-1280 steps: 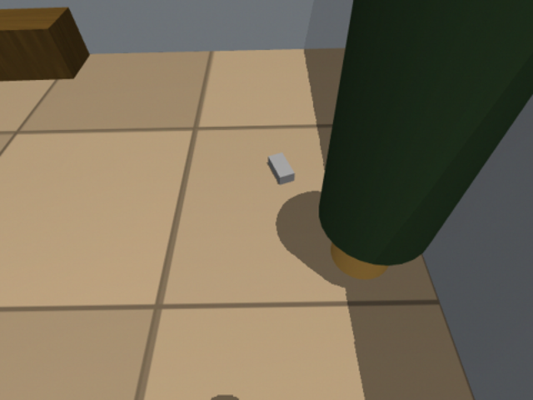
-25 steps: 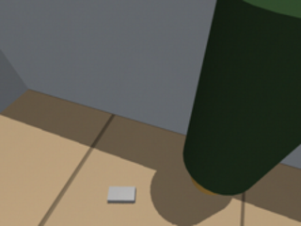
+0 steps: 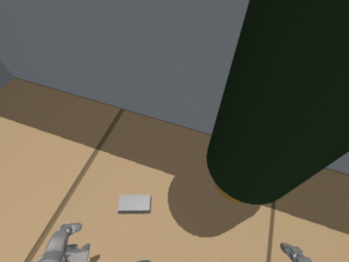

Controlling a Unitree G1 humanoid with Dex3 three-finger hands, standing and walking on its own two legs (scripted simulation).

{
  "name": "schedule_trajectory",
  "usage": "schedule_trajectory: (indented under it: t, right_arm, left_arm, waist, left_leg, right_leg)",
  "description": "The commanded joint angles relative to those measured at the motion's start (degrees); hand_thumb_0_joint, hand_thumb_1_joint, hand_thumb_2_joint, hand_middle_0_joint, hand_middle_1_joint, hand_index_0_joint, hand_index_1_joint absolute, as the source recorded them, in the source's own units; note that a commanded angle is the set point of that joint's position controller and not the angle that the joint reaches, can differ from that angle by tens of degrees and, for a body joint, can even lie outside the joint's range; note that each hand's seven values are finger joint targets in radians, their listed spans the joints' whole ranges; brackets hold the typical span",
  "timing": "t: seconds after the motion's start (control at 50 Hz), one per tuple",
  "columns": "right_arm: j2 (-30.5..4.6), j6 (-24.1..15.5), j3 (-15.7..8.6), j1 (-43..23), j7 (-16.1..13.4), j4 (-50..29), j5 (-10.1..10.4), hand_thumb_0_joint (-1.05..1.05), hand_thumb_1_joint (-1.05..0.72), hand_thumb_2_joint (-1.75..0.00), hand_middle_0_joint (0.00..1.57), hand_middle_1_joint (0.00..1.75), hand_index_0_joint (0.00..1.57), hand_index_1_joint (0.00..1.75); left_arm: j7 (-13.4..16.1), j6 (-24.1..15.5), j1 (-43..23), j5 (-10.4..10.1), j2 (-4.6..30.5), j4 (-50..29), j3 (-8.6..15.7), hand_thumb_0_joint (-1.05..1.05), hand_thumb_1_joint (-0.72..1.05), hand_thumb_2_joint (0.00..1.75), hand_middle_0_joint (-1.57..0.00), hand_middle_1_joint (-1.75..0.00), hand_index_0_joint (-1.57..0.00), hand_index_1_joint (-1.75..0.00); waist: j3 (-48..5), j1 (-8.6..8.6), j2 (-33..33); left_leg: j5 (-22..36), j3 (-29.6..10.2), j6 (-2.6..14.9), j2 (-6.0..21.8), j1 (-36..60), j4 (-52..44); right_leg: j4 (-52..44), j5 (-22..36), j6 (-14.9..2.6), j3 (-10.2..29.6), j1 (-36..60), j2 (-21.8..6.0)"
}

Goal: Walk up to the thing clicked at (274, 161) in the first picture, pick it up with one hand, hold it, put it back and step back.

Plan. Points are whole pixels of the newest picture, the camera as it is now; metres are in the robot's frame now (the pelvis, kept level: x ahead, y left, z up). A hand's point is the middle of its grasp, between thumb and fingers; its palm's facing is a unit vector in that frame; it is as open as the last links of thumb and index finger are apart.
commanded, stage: rise first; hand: left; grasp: from above
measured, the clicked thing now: (135, 203) +0.43 +0.23 -0.74
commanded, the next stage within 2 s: none
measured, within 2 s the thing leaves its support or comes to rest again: neither
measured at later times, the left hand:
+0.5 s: hand out of the picture +0.14 +0.26 -0.21, palm faces -0.14 -0.89 -0.43, open 14.2 cm
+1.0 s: hand (91, 258) +0.16 +0.28 -0.31, palm faces -0.37 -0.71 -0.60, open 14.3 cm
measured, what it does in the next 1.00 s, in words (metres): lowers itself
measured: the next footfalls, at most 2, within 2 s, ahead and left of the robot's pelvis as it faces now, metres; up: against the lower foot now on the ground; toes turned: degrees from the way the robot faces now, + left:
none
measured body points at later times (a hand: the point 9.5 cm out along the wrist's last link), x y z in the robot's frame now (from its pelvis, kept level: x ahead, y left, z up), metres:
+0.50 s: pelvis +0.00 +0.01 -0.07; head +0.10 +0.02 +0.37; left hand +0.15 +0.31 -0.18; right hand +0.15 -0.25 -0.16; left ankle +0.01 +0.13 -0.73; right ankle -0.01 -0.13 -0.73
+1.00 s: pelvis -0.04 +0.01 -0.17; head +0.12 +0.02 +0.25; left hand +0.18 +0.32 -0.28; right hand +0.16 -0.25 -0.27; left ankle +0.01 +0.13 -0.73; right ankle -0.01 -0.13 -0.73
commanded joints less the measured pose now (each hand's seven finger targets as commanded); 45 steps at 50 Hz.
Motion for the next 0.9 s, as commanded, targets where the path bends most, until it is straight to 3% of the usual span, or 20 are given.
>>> schedule_trajectory:
  t: [0.0, 0.08, 0.12, 0.18, 0.22, 0.24, 0.3, 0.34, 0.38, 0.44, 0.46, 0.48, 0.5, 0.52, 0.64, 0.7, 0.72, 0.74, 0.82, 0.88]
  right_arm:
    - [-9.8, -1.25, -3.7, 1.85, -0.51, -10.18, 0.59, 0.0, -0.89, -0.9, 0.2, 0.3, 0.2, 0.3]
    - [-9.38, -1.65, -3.4, 1.27, 0.31, -12.91, 0.56, 0.0, -0.89, -0.9, 0.2, 0.3, 0.2, 0.3]
    - [-8.97, -2.37, -3.79, 2.69, 0.49, -13.79, 0.32, 0.0, -0.88, -0.9, 0.2, 0.3, 0.2, 0.3]
    - [-8.7, -3.55, -4.12, 2.94, 0.56, -15.6, 0.01, 0.0, -0.89, -0.9, 0.2, 0.3, 0.2, 0.3]
    - [-8.24, -4.31, -3.93, 2.82, 0.34, -16.6, -0.18, 0.0, -0.88, -0.9, 0.2, 0.3, 0.2, 0.3]
    - [-8.47, -4.71, -4.42, 2.79, 0.14, -17.03, -0.2, 0.0, -0.88, -0.9, 0.2, 0.3, 0.2, 0.3]
    - [-8.24, -5.38, -4.16, 2.85, -0.23, -17.26, -0.42, 0.0, -0.88, -0.9, 0.2, 0.3, 0.2, 0.3]
    - [-7.85, -5.85, -4.4, 2.3, -0.45, -19.0, -0.52, 0.0, -0.87, -0.89, 0.2, 0.3, 0.2, 0.3]
    - [-8.14, -6.11, -4.25, 2.53, -0.43, -18.28, -0.54, 0.0, -0.86, -0.89, 0.2, 0.3, 0.2, 0.3]
    - [-7.91, -6.54, -4.1, 2.02, -0.4, -19.04, -0.66, 0.0, -0.88, -0.9, 0.2, 0.3, 0.2, 0.3]
    - [-7.71, -7.01, -3.99, 0.57, -0.45, -20.74, -0.71, 0.0, -0.87, -0.89, 0.2, 0.3, 0.2, 0.3]
    - [-7.62, -7.07, -3.83, 1.53, -0.46, -19.28, -0.87, 0.0, -0.87, -0.89, 0.2, 0.3, 0.2, 0.3]
    - [-7.52, -7.48, -3.76, 0.37, -0.32, -21.09, -0.77, 0.0, -0.88, -0.9, 0.2, 0.3, 0.2, 0.3]
    - [-7.43, -7.56, -3.81, 1.2, -0.34, -20.0, -0.9, 0.0, -0.87, -0.89, 0.2, 0.3, 0.2, 0.3]
    - [-7.22, -8.7, -3.84, 0.03, -0.02, -21.78, -0.94, 0.0, -0.89, -0.9, 0.2, 0.3, 0.2, 0.3]
    - [-7.28, -9.24, -3.67, -1.52, 0.05, -23.1, -0.93, 0.0, -0.91, -0.9, 0.2, 0.3, 0.2, 0.3]
    - [-7.54, -9.15, -3.78, -0.54, 0.13, -21.41, -0.82, 0.0, -0.9, -0.9, 0.2, 0.3, 0.2, 0.3]
    - [-7.5, -9.6, -3.59, -2.08, 0.05, -22.88, -0.88, 0.0, -0.91, -0.9, 0.2, 0.3, 0.2, 0.3]
    - [-8.25, -10.23, -4.01, -1.91, 0.42, -20.7, -0.82, 0.0, -0.88, -0.9, 0.2, 0.3, 0.2, 0.3]
    - [-8.73, -11.41, -4.14, -3.67, 0.65, -20.4, -0.83, 0.0, -0.88, -0.89, 0.2, 0.3, 0.2, 0.3]
  left_arm:
    - [0.81, 3.62, 6.33, 3.01, 9.87, -6.83, 3.02, 0.0, -0.19, 1.01, -0.03, -1.06, -0.04, -1.04]
    - [1.62, 7.16, 6.92, 4.22, 9.91, -10.56, 3.56, 0.0, -0.48, 1.0, -0.06, -1.07, -0.06, -1.07]
    - [1.82, 7.19, 6.52, 4.94, 8.72, -13.67, 3.47, 0.0, -0.53, 0.99, -0.07, -1.08, -0.07, -1.08]
    - [2.0, 6.37, 5.17, 5.83, 11.17, -22.51, 5.23, 0.0, -0.57, 1.0, -0.07, -1.08, -0.06, -1.09]
    - [1.99, 6.53, 8.36, 6.16, 9.91, -23.95, 4.88, 0.0, -0.59, 1.01, -0.07, -1.07, -0.06, -1.08]
    - [1.88, 6.18, 6.4, 6.3, 9.76, -29.87, 4.02, 0.0, -0.58, 1.01, -0.07, -1.07, -0.06, -1.09]
    - [1.82, 7.99, 13.77, 7.12, 9.49, -27.17, 4.87, 0.0, -0.59, 1.03, -0.06, -1.05, -0.04, -1.07]
    - [1.82, 8.26, 12.47, 7.48, 10.15, -36.18, 4.6, 0.0, -0.57, 1.02, -0.05, -1.05, -0.04, -1.07]
    - [1.6, 10.13, 18.01, 7.95, 9.0, -32.09, 4.33, 0.0, -0.57, 1.02, -0.05, -1.06, -0.04, -1.07]
    - [1.59, 11.24, 18.06, 8.71, 9.49, -36.05, 4.3, 0.0, -0.57, 1.01, -0.06, -1.05, -0.05, -1.06]
    - [1.56, 11.0, 15.54, 8.74, 9.54, -41.26, 3.66, 0.0, -0.56, 1.0, -0.06, -1.05, -0.05, -1.06]
    - [1.74, 11.8, 19.87, 9.16, 9.36, -35.79, 4.51, 0.0, -0.55, 0.99, -0.06, -1.06, -0.05, -1.06]
    - [1.69, 11.57, 17.44, 9.25, 8.33, -40.37, 3.04, 0.0, -0.57, 1.0, -0.06, -1.06, -0.06, -1.07]
    - [1.88, 11.78, 19.62, 9.49, 9.24, -38.97, 4.22, 0.0, -0.56, 0.99, -0.06, -1.06, -0.05, -1.06]
    - [2.08, 11.16, 22.28, 10.63, 9.13, -44.26, 3.91, 0.0, -0.58, 0.98, -0.07, -1.07, -0.07, -1.07]
    - [2.34, 10.61, 21.51, 11.05, 9.76, -47.37, 4.0, 0.0, -0.6, 0.99, -0.08, -1.06, -0.07, -1.06]
    - [2.56, 10.75, 21.36, 11.45, 9.66, -44.23, 3.9, 0.0, -0.61, 1.0, -0.08, -1.05, -0.06, -1.07]
    - [2.55, 9.91, 17.68, 12.11, 9.99, -47.26, 3.25, 0.0, -0.61, 1.0, -0.08, -1.05, -0.07, -1.06]
    - [2.69, 7.01, 13.0, 15.43, 11.33, -41.56, 2.73, 0.0, -0.6, 1.0, -0.07, -1.05, -0.05, -1.06]
    - [3.23, 3.2, 7.49, 19.69, 12.97, -38.6, 3.0, 0.0, -0.58, 1.01, -0.07, -1.03, -0.05, -1.05]
  waist:
    - [-14.83, 1.84, 3.4]
    - [-11.79, 1.4, 2.17]
    - [-13.86, 0.54, 1.94]
    - [-17.61, 0.65, 4.48]
    - [-19.74, 0.3, 4.8]
    - [-20.71, 0.05, 5.96]
    - [-19.92, -0.27, 3.86]
    - [-23.22, 0.37, 5.61]
    - [-21.26, -0.34, 3.98]
    - [-20.84, -0.13, 5.04]
    - [-22.34, -0.23, 6.5]
    - [-20.77, -0.7, 5.11]
    - [-20.67, -0.89, 4.25]
    - [-20.49, -0.41, 5.02]
    - [-24.79, 0.0, 6.61]
    - [-25.13, 0.11, 6.7]
    - [-23.77, -1.02, 6.0]
    - [-23.92, -1.18, 6.7]
    - [-23.72, -1.8, 4.92]
    - [-26.77, -1.23, 6.13]
  left_leg:
    - [14.87, 0.48, 0.39, -2.75, 4.82, -0.17]
    - [10.09, 0.14, 0.44, -1.92, -1.31, 4.18]
    - [9.33, 0.03, 0.57, -1.71, -2.86, 7.59]
    - [8.03, -0.52, 0.57, -1.1, -5.48, 11.73]
    - [9.5, -0.88, 0.58, -0.71, -6.59, 14.39]
    - [9.94, -1.04, 0.54, -0.58, -6.4, 15.39]
    - [9.74, -1.48, 0.83, -0.4, -9.6, 17.99]
    - [10.74, -1.18, 1.02, -0.47, -9.23, 19.67]
    - [10.35, -1.72, 0.99, -0.3, -11.92, 20.63]
    - [7.7, -1.89, 0.92, -0.27, -13.76, 21.8]
    - [7.8, -1.78, 0.9, -0.34, -13.85, 22.66]
    - [6.63, -1.88, 0.95, -0.34, -15.55, 23.29]
    - [5.31, -2.1, 1.06, -0.32, -16.91, 23.76]
    - [3.42, -2.02, 1.02, -0.5, -17.88, 24.17]
    - [5.63, -2.58, 0.91, -0.32, -19.61, 28.6]
    - [2.78, -2.77, 0.93, -0.47, -22.87, 30.72]
    - [0.05, -3.19, 1.0, -0.3, -24.28, 31.02]
    - [-1.15, -3.62, 0.96, -0.27, -25.68, 31.77]
    - [-6.15, -3.63, 1.29, -0.57, -33.01, 37.17]
    - [-8.81, -3.75, 1.1, -0.82, -36.62, 41.46]
  right_leg:
    - [-0.84, 14.3, -2.31, -0.93, 4.04, 2.02]
    - [3.47, 8.78, -2.23, -1.59, -2.81, 2.57]
    - [6.85, 8.22, -2.13, -1.45, -5.73, 2.52]
    - [11.67, 6.76, -2.21, -1.02, -10.09, 2.3]
    - [14.37, 7.79, -2.14, -0.94, -12.06, 2.27]
    - [15.5, 7.98, -2.11, -0.85, -13.56, 2.26]
    - [17.46, 7.54, -1.83, -0.84, -15.28, 2.27]
    - [18.22, 8.82, -1.82, -0.44, -15.39, 2.01]
    - [19.44, 7.91, -1.85, -0.84, -16.83, 2.2]
    - [20.88, 5.3, -1.98, -0.88, -19.25, 2.29]
    - [21.53, 5.68, -2.03, -0.78, -20.0, 2.17]
    - [22.09, 4.66, -1.93, -0.95, -20.62, 2.2]
    - [22.51, 3.98, -1.93, -1.06, -21.57, 2.33]
    - [22.99, 2.34, -1.96, -0.84, -22.31, 2.24]
    - [28.36, 2.7, -2.22, -1.15, -27.09, 2.5]
    - [30.5, 0.93, -2.18, -1.12, -29.51, 2.52]
    - [30.99, -1.1, -2.19, -1.05, -31.57, 2.65]
    - [32.17, -1.84, -2.23, -1.05, -33.08, 2.64]
    - [37.22, -5.63, -2.31, -0.47, -40.07, 2.38]
    - [42.24, -7.92, -2.45, 0.01, -45.43, 2.12]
